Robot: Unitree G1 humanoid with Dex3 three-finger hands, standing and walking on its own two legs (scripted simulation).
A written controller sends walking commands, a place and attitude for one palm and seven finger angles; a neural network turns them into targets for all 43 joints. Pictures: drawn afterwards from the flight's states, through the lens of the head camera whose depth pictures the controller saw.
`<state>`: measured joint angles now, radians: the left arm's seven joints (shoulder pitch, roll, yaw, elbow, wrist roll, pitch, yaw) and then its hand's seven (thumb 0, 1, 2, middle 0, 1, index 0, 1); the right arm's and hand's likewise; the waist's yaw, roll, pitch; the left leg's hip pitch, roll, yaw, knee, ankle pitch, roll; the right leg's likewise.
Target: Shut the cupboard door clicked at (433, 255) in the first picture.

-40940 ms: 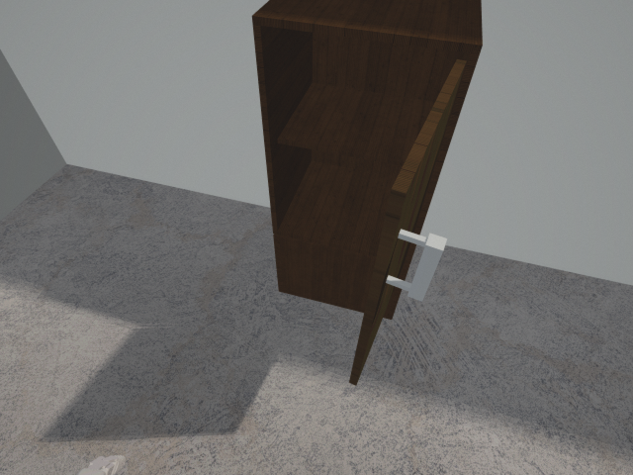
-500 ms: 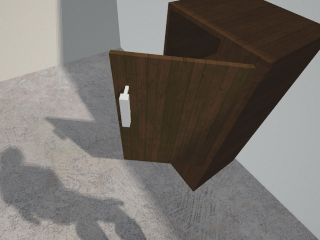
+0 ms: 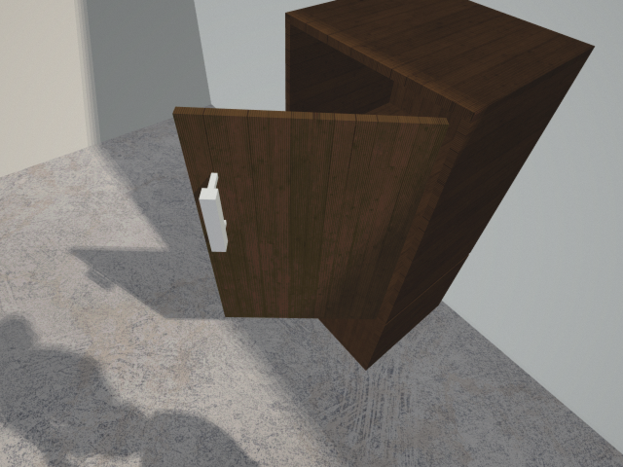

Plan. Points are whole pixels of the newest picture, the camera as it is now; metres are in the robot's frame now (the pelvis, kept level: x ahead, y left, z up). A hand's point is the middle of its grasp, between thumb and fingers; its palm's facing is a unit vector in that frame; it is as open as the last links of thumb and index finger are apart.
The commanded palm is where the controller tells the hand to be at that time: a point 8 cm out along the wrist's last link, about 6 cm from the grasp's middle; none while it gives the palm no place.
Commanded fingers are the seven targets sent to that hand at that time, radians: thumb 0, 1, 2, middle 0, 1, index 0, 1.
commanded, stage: look again from close up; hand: left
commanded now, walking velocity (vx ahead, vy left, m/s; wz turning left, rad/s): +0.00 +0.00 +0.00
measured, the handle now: (216, 212) +0.50 +0.19 +0.01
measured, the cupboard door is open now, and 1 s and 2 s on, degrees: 50 50 50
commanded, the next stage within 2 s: raise the hand and make a fist in 0.50 s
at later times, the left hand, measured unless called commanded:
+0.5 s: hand out of the picture +0.04 +0.19 -0.18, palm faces -0.01 -0.97 -0.23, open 7.4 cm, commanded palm none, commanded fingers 0.00 0.90 0.90 -0.20 -0.30 -0.20 -0.30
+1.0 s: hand (171, 459) +0.15 +0.18 -0.08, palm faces +0.09 -1.00 -0.01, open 6.3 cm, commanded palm +0.13 +0.24 -0.06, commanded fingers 0.00 0.90 0.90 -0.57 -0.70 -0.57 -0.70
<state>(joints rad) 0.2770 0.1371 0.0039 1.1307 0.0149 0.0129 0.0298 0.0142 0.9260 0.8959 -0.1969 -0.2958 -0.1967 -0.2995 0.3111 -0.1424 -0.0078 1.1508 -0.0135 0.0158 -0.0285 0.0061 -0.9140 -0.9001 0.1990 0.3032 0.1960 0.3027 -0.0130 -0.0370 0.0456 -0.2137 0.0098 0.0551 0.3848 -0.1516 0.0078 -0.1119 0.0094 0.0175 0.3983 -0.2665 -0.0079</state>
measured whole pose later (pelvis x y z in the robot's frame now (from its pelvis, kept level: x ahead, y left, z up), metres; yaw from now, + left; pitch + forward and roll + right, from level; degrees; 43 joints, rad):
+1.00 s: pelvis -0.03 -0.02 -0.10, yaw +2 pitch +13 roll +0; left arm 0.45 0.19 0.17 0.13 -0.28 -0.48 -0.33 0.01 0.91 0.90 -0.39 -0.51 -0.40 -0.51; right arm 0.14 -0.24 -0.07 0.53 0.02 -0.24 -0.02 0.01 -0.91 -0.90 0.20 0.30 0.20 0.30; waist 0.04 -0.02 -0.15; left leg -0.94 0.03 0.00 1.17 -0.45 -0.02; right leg -0.82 0.01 -0.06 1.20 -0.61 -0.05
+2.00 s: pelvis -0.02 +0.02 -0.07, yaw +2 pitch +10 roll -4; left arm 0.40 0.25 0.13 -0.11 -0.26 -0.31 -0.21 0.02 0.90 0.90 -1.26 -1.46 -1.26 -1.46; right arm 0.24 -0.21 0.05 0.49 0.02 -0.18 -0.05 0.01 -0.90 -0.90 0.20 0.30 0.20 0.30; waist 0.02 0.04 -0.12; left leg -0.80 0.02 -0.02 1.04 -0.41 0.03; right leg -0.64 0.01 -0.08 0.99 -0.52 0.00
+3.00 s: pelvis -0.02 +0.00 -0.06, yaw +1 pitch +10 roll -2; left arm 0.07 0.24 0.14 0.16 -0.25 -0.27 -0.19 0.02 0.90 0.90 -1.30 -1.50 -1.30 -1.50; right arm 0.25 -0.24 0.03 0.57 0.03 -0.17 -0.05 0.02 -0.91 -0.90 0.20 0.30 0.20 0.30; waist 0.00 0.04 -0.11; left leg -0.75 0.03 0.00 0.97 -0.39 0.01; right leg -0.62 0.02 -0.06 0.96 -0.51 -0.02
